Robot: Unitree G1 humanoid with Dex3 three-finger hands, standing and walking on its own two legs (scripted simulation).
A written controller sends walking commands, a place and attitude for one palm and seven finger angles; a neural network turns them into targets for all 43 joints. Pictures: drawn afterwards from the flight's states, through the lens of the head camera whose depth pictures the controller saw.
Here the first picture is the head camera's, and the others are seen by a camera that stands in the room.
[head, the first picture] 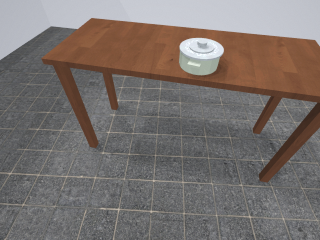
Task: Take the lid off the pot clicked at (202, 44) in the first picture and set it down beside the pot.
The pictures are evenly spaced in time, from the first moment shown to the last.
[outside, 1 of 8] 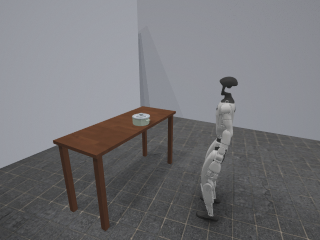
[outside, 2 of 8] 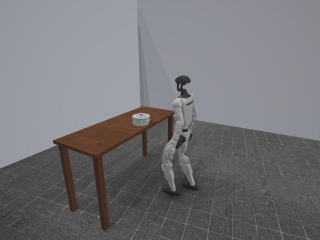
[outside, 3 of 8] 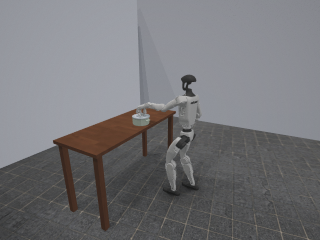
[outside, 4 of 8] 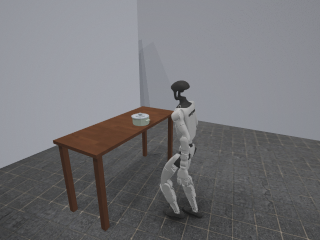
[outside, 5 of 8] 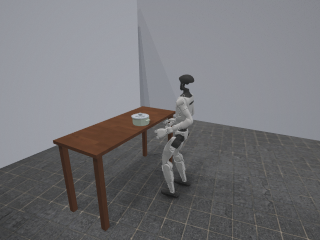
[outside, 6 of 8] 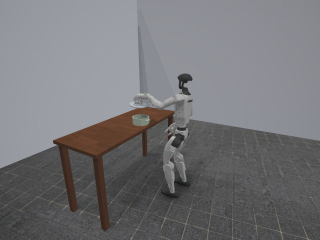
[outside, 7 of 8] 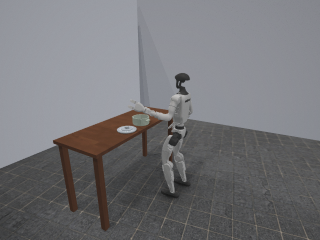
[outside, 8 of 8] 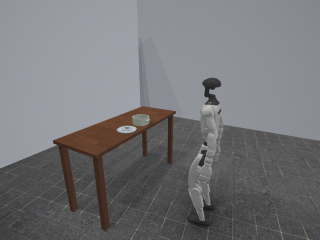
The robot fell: no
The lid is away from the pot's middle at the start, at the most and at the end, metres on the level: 0.00 0.25 0.24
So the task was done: yes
